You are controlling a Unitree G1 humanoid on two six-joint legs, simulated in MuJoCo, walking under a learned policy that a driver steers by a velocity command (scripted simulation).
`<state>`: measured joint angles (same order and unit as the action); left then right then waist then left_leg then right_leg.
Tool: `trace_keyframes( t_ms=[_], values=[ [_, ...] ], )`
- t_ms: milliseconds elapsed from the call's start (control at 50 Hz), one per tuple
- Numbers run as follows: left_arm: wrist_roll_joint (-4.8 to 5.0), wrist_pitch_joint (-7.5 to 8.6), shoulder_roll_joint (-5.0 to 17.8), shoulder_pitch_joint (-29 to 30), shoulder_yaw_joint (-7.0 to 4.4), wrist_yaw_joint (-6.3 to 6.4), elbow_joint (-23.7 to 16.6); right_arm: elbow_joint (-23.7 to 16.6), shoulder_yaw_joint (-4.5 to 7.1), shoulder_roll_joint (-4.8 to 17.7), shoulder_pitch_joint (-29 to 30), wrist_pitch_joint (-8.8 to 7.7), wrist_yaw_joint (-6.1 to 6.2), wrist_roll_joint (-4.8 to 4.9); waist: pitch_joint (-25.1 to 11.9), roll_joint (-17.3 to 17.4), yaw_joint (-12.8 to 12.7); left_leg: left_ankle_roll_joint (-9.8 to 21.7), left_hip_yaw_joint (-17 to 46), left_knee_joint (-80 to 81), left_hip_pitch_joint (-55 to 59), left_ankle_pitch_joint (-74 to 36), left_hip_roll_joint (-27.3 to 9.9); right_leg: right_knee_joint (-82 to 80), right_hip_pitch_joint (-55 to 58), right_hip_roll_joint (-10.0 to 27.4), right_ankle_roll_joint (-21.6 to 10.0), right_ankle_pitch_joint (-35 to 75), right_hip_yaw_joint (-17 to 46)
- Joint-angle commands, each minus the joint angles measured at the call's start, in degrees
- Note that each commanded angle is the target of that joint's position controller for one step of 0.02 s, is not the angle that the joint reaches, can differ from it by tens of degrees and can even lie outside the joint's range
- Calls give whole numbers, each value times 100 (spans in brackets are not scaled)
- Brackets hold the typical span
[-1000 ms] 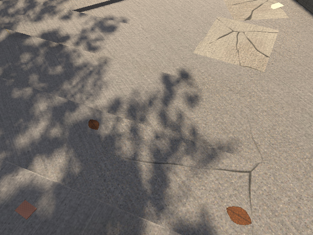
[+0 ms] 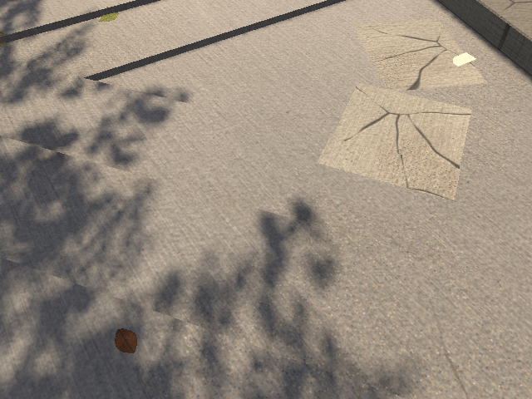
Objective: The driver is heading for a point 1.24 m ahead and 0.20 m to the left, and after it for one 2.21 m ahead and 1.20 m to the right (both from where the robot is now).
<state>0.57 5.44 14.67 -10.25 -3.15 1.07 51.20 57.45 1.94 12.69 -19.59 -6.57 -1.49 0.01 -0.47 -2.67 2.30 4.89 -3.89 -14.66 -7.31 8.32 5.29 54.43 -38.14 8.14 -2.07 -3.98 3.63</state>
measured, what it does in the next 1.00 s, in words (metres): goes down: right foot 0.04 m lower, then left foot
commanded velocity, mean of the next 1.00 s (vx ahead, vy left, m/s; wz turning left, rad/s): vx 0.50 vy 0.00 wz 0.00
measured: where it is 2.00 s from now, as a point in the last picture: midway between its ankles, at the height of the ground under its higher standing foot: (289, 245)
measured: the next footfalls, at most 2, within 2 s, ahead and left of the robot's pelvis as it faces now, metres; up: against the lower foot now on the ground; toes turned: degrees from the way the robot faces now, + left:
right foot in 0.30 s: +0.34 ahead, -0.17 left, -0.04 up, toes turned -1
left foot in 0.82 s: +0.65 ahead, +0.03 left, -0.04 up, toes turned +2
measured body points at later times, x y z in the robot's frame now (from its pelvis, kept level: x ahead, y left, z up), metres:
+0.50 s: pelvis +0.30 -0.09 -0.04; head +0.32 -0.11 +0.41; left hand +0.35 +0.16 -0.17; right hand +0.37 -0.36 -0.18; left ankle +0.29 +0.07 -0.68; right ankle +0.30 -0.17 -0.78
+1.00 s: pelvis +0.57 -0.05 -0.04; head +0.59 -0.04 +0.41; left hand +0.64 +0.22 -0.18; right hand +0.66 -0.31 -0.17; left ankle +0.61 +0.03 -0.78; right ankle +0.54 -0.20 -0.71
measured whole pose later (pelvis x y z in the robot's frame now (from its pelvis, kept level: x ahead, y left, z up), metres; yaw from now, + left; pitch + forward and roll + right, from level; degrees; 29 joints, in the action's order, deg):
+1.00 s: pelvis +0.57 -0.05 -0.04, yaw +0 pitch +2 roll +1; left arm 1.1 5.2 14.5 -14.2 -3.3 0.2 53.4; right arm 52.1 3.3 13.9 -12.4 -5.9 -2.2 0.2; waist 0.7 -1.8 0.7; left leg 4.3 -3.5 -22.3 -15.9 8.1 3.1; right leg 62.3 -28.2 4.0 -3.3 -18.9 1.8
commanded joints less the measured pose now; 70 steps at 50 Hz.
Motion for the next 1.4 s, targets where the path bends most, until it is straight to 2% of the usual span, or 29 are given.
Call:
trace_keyframes(
  t_ms=[20,180,260,300,320,340,360,380,400,440,480,620,700,780,820,840,860,880,900,920,940,1000,1060,1140,1260,1320,1360,1380,1400],
  values=[
    [-25,74,246,-17,-88,-54,-258,-280,138,807,133,-76,138,69,366,473,-223,828,946,751,-308,-909,-1509,-1109,-87,83,37,1270,83],
    [27,103,196,1348,27,-343,-768,0,201,939,-575,78,268,160,620,385,255,673,1040,-142,612,-159,-1880,-2666,-168,-126,-46,1349,72],
    [77,147,382,1034,-15,-410,-760,1,279,1132,-564,226,256,126,399,456,50,491,1132,-1070,811,-1267,-1954,-2866,702,-371,-236,239,-208],
    [37,181,883,-789,-266,-364,-214,-91,186,921,-357,253,175,64,-718,260,-802,192,684,-3228,-75,-2032,-1347,-2677,3347,-449,-605,483,-351],
    [-38,139,1376,-1672,-360,-319,-40,-179,31,447,-724,177,139,-110,-1637,-856,-833,-54,295,-5366,-1618,502,-809,-2140,5211,798,-1002,1185,1054],
    [-6,107,1461,-2001,-362,-359,76,-77,-99,90,-1386,-9,73,144,-2306,-1831,-707,-313,707,-6862,-3430,2711,-30,-2944,6599,1703,-1975,596,3457],
    [83,73,1112,-1968,-305,-345,116,-234,21,645,-782,-141,103,337,-1873,-1006,-873,-232,1059,-7013,-4148,2420,-462,-3453,6271,1587,-1784,-419,3621],
    [56,72,780,-1408,-203,-302,-33,-483,78,928,68,-176,143,365,-1065,-493,-866,-170,885,-6880,-4269,1916,-757,-3598,5427,1319,-1471,-177,2826],
    [-40,81,638,-756,-121,-308,-198,-559,94,892,311,-134,190,268,-616,52,-593,-192,767,-6587,-3952,1385,-1022,-3741,4421,1128,-1339,591,2192],
    [-128,147,338,-330,-38,-343,-225,-521,151,694,149,15,199,70,-367,-48,-178,-202,918,-5738,-3188,748,-1356,-3962,3383,721,-1172,1340,1422],
    [-83,176,363,-496,-43,-327,-66,-542,162,500,98,110,194,76,-171,-170,-62,-245,786,-5170,-3060,438,-1357,-4183,3067,466,-1078,1820,870],
    [5,106,666,-1074,-107,-84,241,-1123,107,325,1740,94,118,40,295,-45,-423,-295,367,-2154,-2778,-1633,-1020,-4665,2897,44,-820,1673,-27],
    [46,72,678,-1437,-139,-67,508,-1337,111,436,2276,69,25,100,485,-64,-536,-156,458,-1667,-2849,-1628,-946,-4560,3586,328,-867,1306,36],
    [13,-55,752,-1295,-191,-35,507,-1356,209,682,2077,-26,-92,99,211,-93,-246,159,285,-1563,-2514,-495,-730,-3631,4384,582,-779,2816,111],
    [-21,-104,685,-1009,-139,-55,360,-889,424,1109,551,-50,-64,82,-715,15,482,495,225,-1464,-257,-756,-604,-1756,3697,99,-556,3607,-167],
    [-57,-21,267,-1554,6,-112,288,-775,554,1618,-267,-49,-28,-9,-1639,854,453,1293,2090,-1493,2121,-574,-1957,341,1648,-558,-207,1651,-420],
    [-40,110,-49,-1896,133,-183,387,-679,497,1480,-578,-1,-53,38,-2263,1759,371,1771,4176,-699,3145,338,-2693,1676,198,-1274,-79,-2762,10],
    [129,201,558,-1345,-19,-195,262,-686,374,1066,-358,6,-47,119,-1663,1442,449,1462,3988,-389,2751,775,-2534,2116,-429,-929,-219,-2782,392],
    [205,219,790,-847,-83,-166,71,-827,318,924,267,8,-41,135,-878,1040,288,1236,3218,-218,1787,405,-2409,1971,-553,-607,-257,-2206,199],
    [141,178,759,-594,-109,-118,21,-910,265,775,681,9,-61,85,-447,531,104,1116,2656,-39,893,-100,-2228,1654,-307,-368,-222,-1781,79],
    [56,109,630,-596,-137,-86,5,-934,233,669,899,-3,-80,20,-230,421,-104,1011,2258,162,219,-400,-2053,1265,72,-185,-188,-1517,99],
    [20,-59,247,-751,-115,-44,-10,-810,267,754,819,-32,-47,-19,-125,552,-330,1040,1672,660,-476,-627,-1849,514,616,-17,-63,-1083,15],
    [-16,-49,352,-216,-188,-36,-227,-590,321,934,448,-55,91,18,89,510,-272,948,1240,745,-318,-988,-1704,-500,129,19,82,120,57],
    [-21,12,154,534,-114,-135,-437,-419,321,966,191,5,188,106,182,603,-51,688,724,589,-457,-755,-1429,-1980,556,-224,67,1512,-164],
    [30,34,307,1425,-81,-342,-820,-113,348,981,-369,119,254,184,479,491,216,630,1200,-219,277,-78,-1863,-2780,259,-233,-32,1188,88],
    [73,93,449,1227,-105,-372,-801,-147,405,1115,-370,214,290,146,437,521,71,519,1546,-832,280,-204,-1951,-2964,790,-316,-81,445,55],
    [51,167,697,77,-255,-339,-414,-203,360,990,-282,268,242,116,-171,273,-471,307,1335,-2189,-145,-634,-1441,-3164,2537,-476,-266,389,-207],
    [-68,192,1023,-1001,-360,-310,-175,-301,243,621,-279,230,190,59,-1050,-181,-851,128,1046,-3879,-1238,297,-1041,-2642,4357,240,-508,861,386],
    [-105,109,1221,-1276,-355,-278,-162,-203,139,111,-1000,129,154,-54,-1569,-1417,-550,-137,758,-5911,-2879,3149,-466,-1934,5784,1251,-720,2468,1413]
  ],
)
